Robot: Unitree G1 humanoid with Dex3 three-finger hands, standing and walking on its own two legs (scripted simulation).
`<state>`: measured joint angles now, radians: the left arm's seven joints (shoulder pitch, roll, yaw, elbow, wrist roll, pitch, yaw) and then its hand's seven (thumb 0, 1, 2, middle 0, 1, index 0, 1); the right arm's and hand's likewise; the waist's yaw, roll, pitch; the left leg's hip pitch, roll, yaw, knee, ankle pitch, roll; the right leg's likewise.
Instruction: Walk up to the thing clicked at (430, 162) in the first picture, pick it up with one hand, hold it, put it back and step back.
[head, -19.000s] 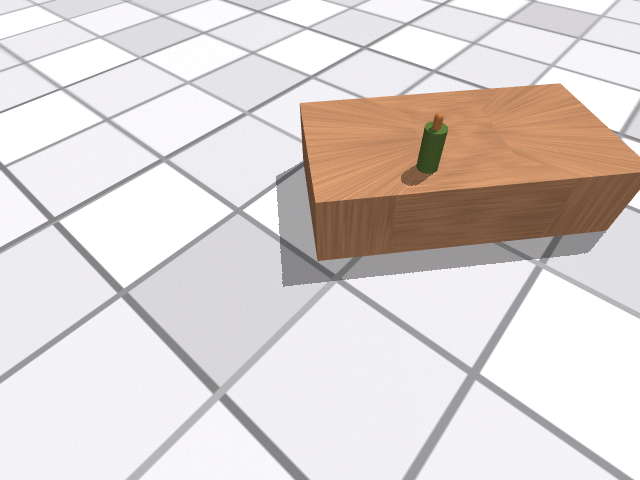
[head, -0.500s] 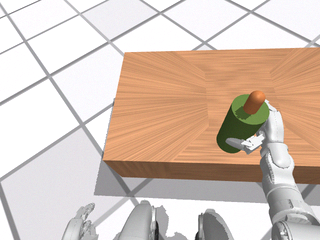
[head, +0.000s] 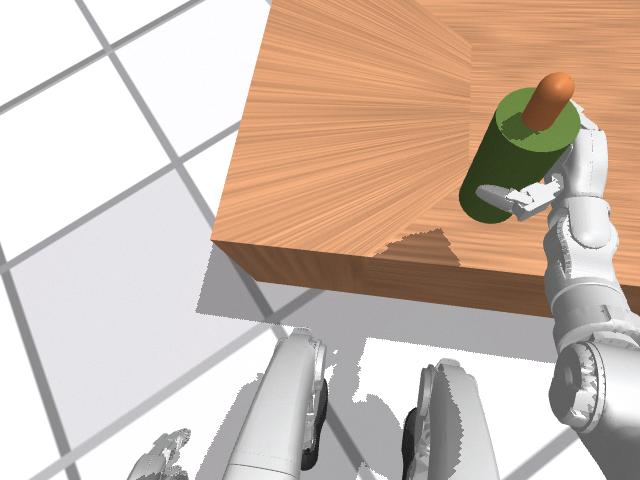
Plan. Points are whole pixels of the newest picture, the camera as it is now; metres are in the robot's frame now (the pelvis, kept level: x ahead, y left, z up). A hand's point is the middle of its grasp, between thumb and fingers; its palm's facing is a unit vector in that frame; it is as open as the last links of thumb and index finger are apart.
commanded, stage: crouch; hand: right
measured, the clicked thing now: (516, 152) +0.50 -0.12 +0.02
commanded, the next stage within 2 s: lower in 0.42 s
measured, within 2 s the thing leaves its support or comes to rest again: rests again in 1.32 s
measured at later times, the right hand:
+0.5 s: hand (504, 159) +0.53 -0.13 -0.05, palm faces +0.00 +1.00 -0.02, open 11.2 cm
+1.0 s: hand (490, 179) +0.54 -0.13 -0.12, palm faces +0.01 +1.00 -0.03, open 11.2 cm
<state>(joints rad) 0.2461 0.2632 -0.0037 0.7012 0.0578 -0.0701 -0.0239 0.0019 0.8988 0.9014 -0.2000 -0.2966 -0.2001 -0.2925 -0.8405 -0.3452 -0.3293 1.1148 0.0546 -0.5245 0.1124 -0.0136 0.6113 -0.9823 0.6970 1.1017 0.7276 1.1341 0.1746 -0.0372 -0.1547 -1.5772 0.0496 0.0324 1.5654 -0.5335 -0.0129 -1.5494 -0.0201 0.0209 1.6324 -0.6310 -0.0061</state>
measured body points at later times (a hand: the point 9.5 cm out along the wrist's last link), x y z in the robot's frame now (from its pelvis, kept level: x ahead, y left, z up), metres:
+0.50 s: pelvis +0.00 +0.00 -0.04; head +0.21 -0.01 +0.35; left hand +0.04 +0.28 -0.16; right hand +0.53 -0.19 -0.05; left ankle +0.08 +0.13 -0.53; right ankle +0.05 -0.12 -0.53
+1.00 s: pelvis -0.01 +0.00 -0.10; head +0.23 -0.02 +0.28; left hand +0.03 +0.28 -0.22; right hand +0.54 -0.19 -0.12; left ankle +0.08 +0.13 -0.53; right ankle +0.05 -0.12 -0.53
